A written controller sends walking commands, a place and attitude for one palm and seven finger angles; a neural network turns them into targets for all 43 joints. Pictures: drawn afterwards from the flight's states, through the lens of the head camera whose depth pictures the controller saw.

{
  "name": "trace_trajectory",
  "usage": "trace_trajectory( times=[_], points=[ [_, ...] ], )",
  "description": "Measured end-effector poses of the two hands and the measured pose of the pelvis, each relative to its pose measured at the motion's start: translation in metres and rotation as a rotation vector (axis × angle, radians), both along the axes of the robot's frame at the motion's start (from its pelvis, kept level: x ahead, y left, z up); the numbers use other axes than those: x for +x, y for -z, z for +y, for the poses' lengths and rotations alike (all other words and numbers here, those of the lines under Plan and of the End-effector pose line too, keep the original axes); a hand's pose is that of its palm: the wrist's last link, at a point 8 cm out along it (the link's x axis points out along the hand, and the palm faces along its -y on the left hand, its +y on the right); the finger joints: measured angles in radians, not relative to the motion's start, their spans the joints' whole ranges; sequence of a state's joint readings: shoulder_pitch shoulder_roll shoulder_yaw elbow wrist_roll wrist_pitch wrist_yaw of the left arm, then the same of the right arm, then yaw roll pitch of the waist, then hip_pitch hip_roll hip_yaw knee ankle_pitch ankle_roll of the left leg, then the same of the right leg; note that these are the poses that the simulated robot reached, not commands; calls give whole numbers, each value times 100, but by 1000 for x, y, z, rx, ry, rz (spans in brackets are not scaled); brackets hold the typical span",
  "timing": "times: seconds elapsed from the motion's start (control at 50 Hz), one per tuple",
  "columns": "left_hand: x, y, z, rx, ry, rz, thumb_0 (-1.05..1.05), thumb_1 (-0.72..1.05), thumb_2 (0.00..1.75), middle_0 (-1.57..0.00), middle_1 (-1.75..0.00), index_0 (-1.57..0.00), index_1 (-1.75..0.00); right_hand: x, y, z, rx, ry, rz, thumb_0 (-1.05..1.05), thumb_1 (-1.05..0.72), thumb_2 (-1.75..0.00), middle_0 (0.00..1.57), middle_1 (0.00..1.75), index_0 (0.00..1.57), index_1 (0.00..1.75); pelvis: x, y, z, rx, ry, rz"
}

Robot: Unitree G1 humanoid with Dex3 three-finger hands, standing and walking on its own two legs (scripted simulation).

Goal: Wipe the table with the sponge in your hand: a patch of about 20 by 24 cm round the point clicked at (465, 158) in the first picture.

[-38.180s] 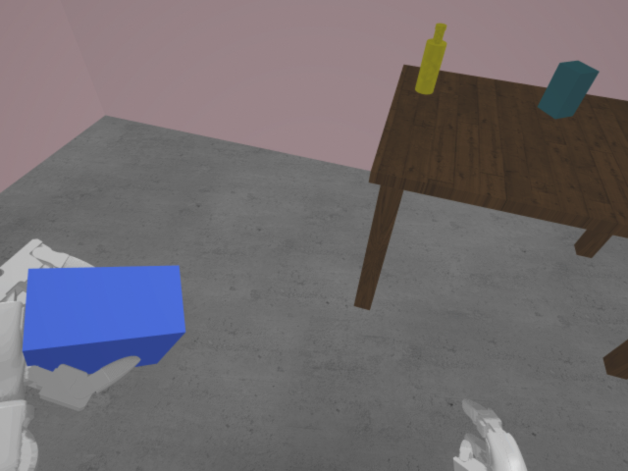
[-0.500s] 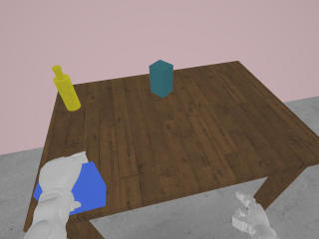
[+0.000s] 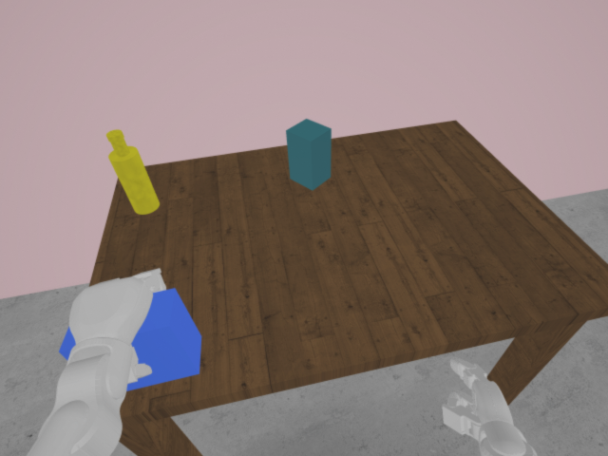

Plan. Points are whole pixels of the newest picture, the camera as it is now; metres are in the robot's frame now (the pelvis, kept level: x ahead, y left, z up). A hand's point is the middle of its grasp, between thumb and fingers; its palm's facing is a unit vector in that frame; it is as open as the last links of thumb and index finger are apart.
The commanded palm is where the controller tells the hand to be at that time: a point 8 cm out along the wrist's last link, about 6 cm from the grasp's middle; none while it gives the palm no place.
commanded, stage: lift the sponge slowly off the table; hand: left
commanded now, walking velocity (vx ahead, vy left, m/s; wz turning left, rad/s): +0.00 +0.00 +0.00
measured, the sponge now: (144, 350) +0.23 +0.28 +0.00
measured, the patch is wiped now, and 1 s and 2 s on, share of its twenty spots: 1.00 1.00 1.00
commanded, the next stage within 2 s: bring the sponge back beside the body in 0.40 s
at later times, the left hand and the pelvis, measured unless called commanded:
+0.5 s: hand (134, 317) +0.24 +0.27 +0.07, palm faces +0.00 -0.12 -0.99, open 10.6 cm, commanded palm +0.22 +0.27 +0.14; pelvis +0.01 +0.00 +0.00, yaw +0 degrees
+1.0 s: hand (121, 319) +0.23 +0.28 +0.09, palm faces +0.02 -0.11 -0.99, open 10.6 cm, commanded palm +0.20 +0.27 +0.16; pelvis +0.00 +0.00 +0.00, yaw +0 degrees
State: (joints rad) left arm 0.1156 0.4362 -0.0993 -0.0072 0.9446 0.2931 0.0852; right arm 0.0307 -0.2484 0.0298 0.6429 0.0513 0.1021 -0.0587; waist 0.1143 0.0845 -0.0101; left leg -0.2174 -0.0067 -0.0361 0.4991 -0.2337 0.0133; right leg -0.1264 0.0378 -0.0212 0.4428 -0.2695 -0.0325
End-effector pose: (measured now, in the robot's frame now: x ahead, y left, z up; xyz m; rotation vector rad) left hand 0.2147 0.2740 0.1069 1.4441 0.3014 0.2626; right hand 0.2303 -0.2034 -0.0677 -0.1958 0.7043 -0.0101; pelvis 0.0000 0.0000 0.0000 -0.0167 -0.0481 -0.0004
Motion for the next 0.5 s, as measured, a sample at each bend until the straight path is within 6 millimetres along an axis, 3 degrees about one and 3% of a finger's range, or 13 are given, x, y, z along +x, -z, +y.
trace_trajectory(
  times=[0.36, 0.5],
  points=[
    [8, -20, 2, -3, -29, -3, 0, -53, 104, -69, -129, -69, -129, 8, -1, -6, -1, -6, 11, 1, -91, -90, 20, 30, 20, 30, 8, -3, -4, 6, 3, -5],
    [8, -18, -3, -15, -14, 0, 0, -53, 104, -69, -129, -69, -129, 13, -4, -5, 3, -13, -1, 1, -91, -90, 20, 30, 20, 30, 9, -3, -3, 6, 5, -3]
  ],
)
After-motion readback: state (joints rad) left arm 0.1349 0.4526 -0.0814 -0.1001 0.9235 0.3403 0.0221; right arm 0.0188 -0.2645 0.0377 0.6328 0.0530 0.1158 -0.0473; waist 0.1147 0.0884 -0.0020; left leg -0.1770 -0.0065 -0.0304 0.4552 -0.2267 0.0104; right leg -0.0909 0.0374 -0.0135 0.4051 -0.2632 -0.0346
